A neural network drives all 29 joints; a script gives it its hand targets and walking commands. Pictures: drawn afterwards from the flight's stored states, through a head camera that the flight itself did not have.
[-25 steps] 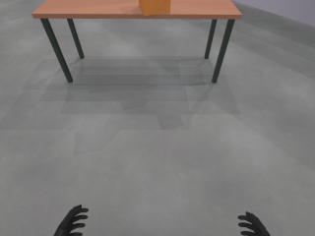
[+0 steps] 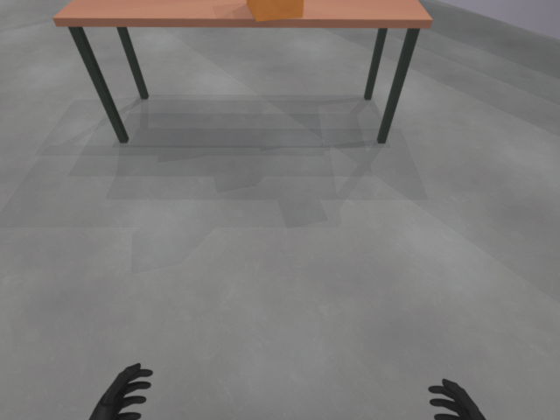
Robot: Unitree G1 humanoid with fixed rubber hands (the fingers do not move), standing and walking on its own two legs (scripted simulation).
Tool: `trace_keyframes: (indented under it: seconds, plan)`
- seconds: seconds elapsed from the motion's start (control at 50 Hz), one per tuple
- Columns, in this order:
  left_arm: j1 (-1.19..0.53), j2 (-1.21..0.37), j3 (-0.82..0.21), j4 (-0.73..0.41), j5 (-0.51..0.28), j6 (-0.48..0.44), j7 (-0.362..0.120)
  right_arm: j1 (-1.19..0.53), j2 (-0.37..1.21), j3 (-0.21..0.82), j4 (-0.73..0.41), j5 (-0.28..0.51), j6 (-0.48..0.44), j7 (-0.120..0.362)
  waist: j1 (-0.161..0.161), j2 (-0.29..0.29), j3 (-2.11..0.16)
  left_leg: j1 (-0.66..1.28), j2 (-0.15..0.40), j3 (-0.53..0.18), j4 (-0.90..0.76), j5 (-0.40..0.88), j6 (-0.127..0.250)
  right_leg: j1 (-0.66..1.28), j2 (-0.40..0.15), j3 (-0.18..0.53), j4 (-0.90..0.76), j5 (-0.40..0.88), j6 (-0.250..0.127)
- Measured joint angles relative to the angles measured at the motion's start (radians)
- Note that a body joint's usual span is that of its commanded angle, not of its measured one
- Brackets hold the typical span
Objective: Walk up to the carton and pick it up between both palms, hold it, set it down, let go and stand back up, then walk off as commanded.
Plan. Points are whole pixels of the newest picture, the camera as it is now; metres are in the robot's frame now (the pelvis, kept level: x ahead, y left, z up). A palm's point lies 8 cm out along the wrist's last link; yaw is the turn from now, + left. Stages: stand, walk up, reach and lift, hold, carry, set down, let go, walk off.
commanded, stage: stand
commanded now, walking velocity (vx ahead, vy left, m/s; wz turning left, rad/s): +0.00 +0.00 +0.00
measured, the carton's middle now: out of the picture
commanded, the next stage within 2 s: walk up in 0.30 s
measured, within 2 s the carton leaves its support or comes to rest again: neither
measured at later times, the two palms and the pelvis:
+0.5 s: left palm out of the picture +0.15 +0.26 -0.08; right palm out of the picture +0.13 -0.26 -0.09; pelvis +0.00 +0.00 +0.00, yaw +0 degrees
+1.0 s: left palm (44, 382) +0.20 +0.37 -0.08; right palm (475, 409) +0.17 -0.25 -0.06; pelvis +0.10 +0.06 +0.01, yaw +1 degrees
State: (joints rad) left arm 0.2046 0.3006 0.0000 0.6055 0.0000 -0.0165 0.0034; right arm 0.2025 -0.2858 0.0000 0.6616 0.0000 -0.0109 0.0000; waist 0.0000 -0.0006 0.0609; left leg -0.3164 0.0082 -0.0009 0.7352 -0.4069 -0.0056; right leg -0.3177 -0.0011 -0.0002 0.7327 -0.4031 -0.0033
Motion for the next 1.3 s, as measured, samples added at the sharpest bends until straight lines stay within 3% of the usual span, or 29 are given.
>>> trace_keyframes:
  seconds: [0.52,0.64,0.72,0.74,0.76,0.78,0.84,0.9,1.06,1.14,1.22,1.26,1.3]
  plan:
    - [0.002,0.007,0.0,0.0,0.0,-0.008,-0.004,0.002,-0.012,0.0,0.039,0.0,-0.006,0.003,0.0,0.0,0.0,0.0,0.0,0.0,0.004,-0.002,0.001,0.0,0.0,0.0,0.004,-0.003,-0.002]
    - [0.087,0.058,0.0,0.0,0.0,-0.065,-0.026,0.019,-0.075,0.0,0.042,0.0,-0.018,0.038,0.001,0.004,-0.039,-0.086,-0.001,0.001,0.167,-0.09,0.011,0.001,-0.003,-0.003,0.026,-0.049,-0.036]
    - [0.144,0.1,0.0,0.0,0.0,-0.073,-0.028,0.02,-0.129,0.0,0.041,0.0,-0.048,0.047,0.0,0.013,-0.04,-0.172,0.008,-0.001,0.133,-0.091,0.011,0.004,-0.013,-0.004,0.026,-0.062,-0.005]
    - [0.152,0.111,0.0,0.001,0.0,-0.068,-0.029,0.021,-0.136,0.0,0.041,0.0,-0.057,0.047,0.0,0.011,-0.041,-0.174,0.007,0.003,0.099,-0.029,0.012,0.006,-0.018,-0.003,0.033,-0.071,0.001]
    - [0.154,0.125,0.0,0.001,0.0,-0.059,-0.03,0.023,-0.137,0.0,0.041,0.0,-0.069,0.047,-0.001,-0.002,-0.033,-0.161,-0.003,0.015,0.085,0.059,0.02,0.006,-0.031,0.004,0.061,-0.084,-0.006]
    - [0.153,0.133,0.0,0.001,0.0,-0.05,-0.03,0.027,-0.137,0.0,0.041,0.0,-0.084,0.047,-0.001,-0.015,-0.02,-0.14,-0.018,0.027,0.091,0.068,0.034,0.0,-0.04,0.019,0.134,-0.094,-0.015]
    - [0.153,0.136,0.0,0.001,0.0,-0.031,-0.03,0.085,-0.136,0.0,0.043,0.0,-0.096,0.047,-0.001,-0.016,-0.015,-0.056,-0.034,0.03,0.077,0.008,0.064,-0.031,-0.017,0.029,0.367,-0.094,-0.031]
    - [0.154,0.148,0.0,0.0,0.0,-0.03,-0.035,0.142,-0.136,0.0,0.047,0.0,-0.096,0.047,-0.001,-0.024,-0.015,0.037,-0.04,0.031,0.021,-0.004,0.068,-0.053,-0.014,0.031,0.428,-0.044,-0.033]
    - [0.154,0.168,0.0,0.0,0.0,-0.011,-0.051,0.222,-0.136,0.0,0.049,0.0,-0.096,0.047,0.0,-0.063,0.006,0.215,-0.065,0.032,-0.104,-0.017,0.068,-0.097,-0.014,0.038,0.361,0.085,-0.014]
    - [0.151,0.165,0.0,-0.001,0.0,-0.009,-0.056,0.229,-0.136,0.0,0.049,0.0,-0.096,0.047,0.001,-0.069,0.007,0.258,-0.077,0.036,-0.125,-0.046,0.065,-0.097,-0.014,0.039,0.222,0.085,-0.015]
    - [0.148,0.16,0.0,-0.001,0.0,-0.025,-0.056,0.229,-0.136,0.0,0.049,0.0,-0.093,0.047,0.001,-0.067,0.006,0.271,-0.082,0.052,-0.118,-0.094,0.048,-0.097,-0.014,0.033,0.028,0.092,-0.042]
    - [0.139,0.136,0.0,-0.002,0.0,-0.047,-0.056,0.228,-0.141,0.0,0.052,0.0,-0.076,0.047,0.002,-0.013,0.01,0.239,-0.039,0.037,-0.039,-0.125,0.044,-0.094,0.018,0.0,0.024,0.11,-0.045]
    - [0.143,0.13,0.0,0.0,0.0,-0.076,-0.054,0.221,-0.127,0.0,0.051,0.0,-0.066,0.047,0.004,0.001,0.01,0.138,-0.041,0.009,0.165,-0.118,0.044,-0.093,0.024,-0.017,0.028,0.095,-0.051]
